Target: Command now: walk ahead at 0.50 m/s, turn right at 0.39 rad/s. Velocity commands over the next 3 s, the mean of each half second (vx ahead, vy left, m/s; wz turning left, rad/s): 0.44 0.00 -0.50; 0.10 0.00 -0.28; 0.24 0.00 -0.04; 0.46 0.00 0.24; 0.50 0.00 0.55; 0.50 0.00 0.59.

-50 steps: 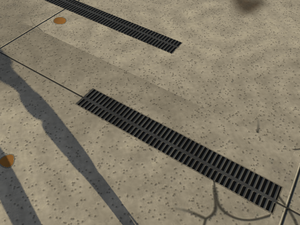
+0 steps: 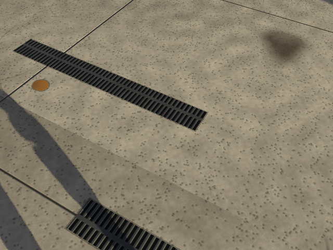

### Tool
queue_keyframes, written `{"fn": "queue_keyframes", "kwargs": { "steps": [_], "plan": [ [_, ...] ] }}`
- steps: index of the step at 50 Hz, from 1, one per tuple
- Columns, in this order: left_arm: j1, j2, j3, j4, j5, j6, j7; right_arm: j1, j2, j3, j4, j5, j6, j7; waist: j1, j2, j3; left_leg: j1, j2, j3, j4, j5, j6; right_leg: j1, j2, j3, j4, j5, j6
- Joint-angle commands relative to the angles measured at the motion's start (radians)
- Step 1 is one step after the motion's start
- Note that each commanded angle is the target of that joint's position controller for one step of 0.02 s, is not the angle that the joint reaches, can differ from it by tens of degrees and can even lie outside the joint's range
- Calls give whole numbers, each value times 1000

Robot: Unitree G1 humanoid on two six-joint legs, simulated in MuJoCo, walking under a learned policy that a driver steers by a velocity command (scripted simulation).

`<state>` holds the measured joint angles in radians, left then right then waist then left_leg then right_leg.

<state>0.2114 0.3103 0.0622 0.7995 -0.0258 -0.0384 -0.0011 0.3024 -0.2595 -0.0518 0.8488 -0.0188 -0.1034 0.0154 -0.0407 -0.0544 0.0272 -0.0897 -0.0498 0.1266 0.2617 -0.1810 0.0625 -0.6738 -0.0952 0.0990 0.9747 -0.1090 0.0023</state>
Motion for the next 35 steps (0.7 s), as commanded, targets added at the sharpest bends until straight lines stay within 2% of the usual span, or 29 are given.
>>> {"fn": "queue_keyframes", "kwargs": {
  "steps": [1,5,8,9,11,12,13,14,15,16,17,18,19,21,22,24,27,29,31,33,34,35],
  "plan": [
    [-15,35,8,-59,5,-12,-10,-78,-147,-31,-60,2,-17,-15,20,111,21,-32,254,-65,-156,253,106,13,-12,-8,-152,174,5],
    [-151,4,-8,-119,8,-15,-34,-7,-175,-39,-20,14,1,-25,-39,83,64,74,289,-5,-146,291,97,-10,-3,-76,-307,212,-16],
    [-206,9,-7,-167,6,-14,-54,22,-190,-47,1,27,30,-28,-46,85,76,203,329,19,-77,412,88,-58,13,-115,-357,110,-46],
    [-204,16,-4,-179,6,-13,-61,14,-198,-49,0,30,39,-31,-31,95,65,226,335,33,-36,525,78,-35,29,-136,-367,63,-61],
    [-143,50,15,-185,6,-7,-66,-8,-227,-59,-10,33,56,-42,20,137,0,249,333,60,106,864,56,91,94,-198,-356,-41,-101],
    [-49,82,34,-168,4,-4,-64,-18,-236,-61,-16,33,65,-47,76,147,-58,231,321,72,246,973,43,215,133,-217,-357,-75,-126],
    [108,132,64,-131,2,-2,-52,-39,-233,-58,-24,36,68,-52,165,124,-138,131,284,93,457,925,12,451,166,-205,-428,-18,-166],
    [247,220,94,-104,1,11,-28,-15,-186,-39,-44,14,56,-51,208,-13,-236,-129,228,93,771,533,-29,760,18,40,-448,-3,-231],
    [181,283,98,-135,-4,4,-24,48,-65,-1,-96,2,22,-33,91,-226,-324,-565,-22,-34,1133,-365,-93,1055,-221,642,-589,-144,-442],
    [204,202,73,-145,4,-6,-28,-38,-156,-17,-105,32,-22,-10,164,-99,-385,-672,23,-245,1191,-377,-68,1081,-240,705,-674,-199,-433],
    [161,158,60,-150,16,-16,-27,-123,-177,-21,-139,64,-41,-2,159,-52,-242,-707,65,-235,1152,-309,-49,966,-210,539,-670,-49,-386],
    [91,138,53,-156,17,-24,-29,-135,-163,-19,-139,50,-47,-8,101,58,-132,-669,106,-225,1050,-248,-52,797,-160,397,-659,185,-346],
    [29,108,46,-171,16,-25,-25,-131,-177,-28,-128,20,-39,-18,66,79,-100,-606,139,-216,964,-222,-64,685,-125,297,-650,351,-316],
    [-9,108,43,-193,25,-20,-15,-96,-170,-33,-131,5,-8,-22,21,61,-78,-505,142,-206,896,-198,-97,538,-90,227,-671,533,-312],
    [-12,121,47,-191,24,-18,-9,-84,-148,-28,-132,2,5,-24,11,56,-79,-484,135,-191,843,-184,-117,493,-77,193,-672,606,-312],
    [-4,154,58,-183,22,-9,6,-107,-118,-18,-144,0,21,-32,11,32,-83,-456,101,-167,698,-108,-146,433,-33,129,-661,664,-291],
    [10,158,61,-175,5,24,27,-180,-103,-8,-160,4,28,-28,42,-23,-129,-364,44,-156,490,103,-158,398,31,87,-616,573,-221],
    [32,143,55,-164,6,38,35,-220,-106,-6,-168,13,29,-17,68,-40,-144,-341,32,-162,395,188,-154,427,24,108,-595,464,-193],
    [47,126,47,-153,11,43,36,-243,-121,-11,-176,13,27,-9,81,-49,-139,-338,37,-185,340,185,-140,472,-4,159,-556,392,-186],
    [38,110,40,-150,19,42,37,-228,-147,-23,-177,6,18,-5,67,-62,-128,-321,44,-197,280,150,-106,515,-28,219,-493,351,-175],
    [15,100,35,-151,18,40,38,-201,-146,-26,-171,0,11,-5,40,-64,-121,-276,48,-187,209,200,-81,517,-15,226,-446,323,-158],
    [21,75,26,-152,23,34,36,-182,-160,-29,-172,-13,0,-8,29,-38,-132,-183,90,-208,143,385,-46,499,34,214,-379,265,-122]
  ]
}}
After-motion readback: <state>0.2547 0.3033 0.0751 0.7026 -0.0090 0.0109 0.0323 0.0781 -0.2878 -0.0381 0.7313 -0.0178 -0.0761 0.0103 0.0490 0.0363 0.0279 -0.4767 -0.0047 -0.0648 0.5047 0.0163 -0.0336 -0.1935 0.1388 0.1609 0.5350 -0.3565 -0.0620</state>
